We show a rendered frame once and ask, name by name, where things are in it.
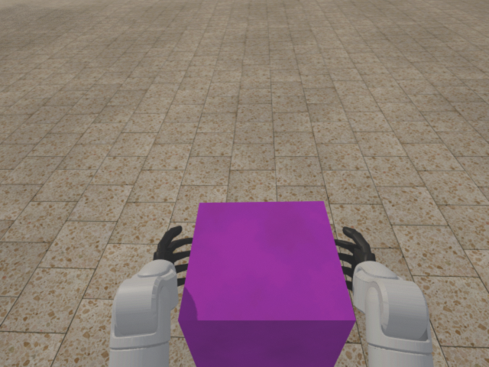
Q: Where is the right robot hand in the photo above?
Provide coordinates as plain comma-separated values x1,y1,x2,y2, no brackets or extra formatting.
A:
334,226,376,291

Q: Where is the right robot forearm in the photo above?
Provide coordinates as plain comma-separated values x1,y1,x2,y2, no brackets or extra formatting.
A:
352,261,434,367

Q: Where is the carton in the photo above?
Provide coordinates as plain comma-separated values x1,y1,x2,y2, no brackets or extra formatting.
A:
178,201,356,367

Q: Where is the left robot forearm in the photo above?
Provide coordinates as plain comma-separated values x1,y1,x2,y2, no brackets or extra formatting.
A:
108,259,179,367

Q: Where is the left robot hand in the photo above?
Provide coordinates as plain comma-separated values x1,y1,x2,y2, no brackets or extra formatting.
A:
153,226,193,287

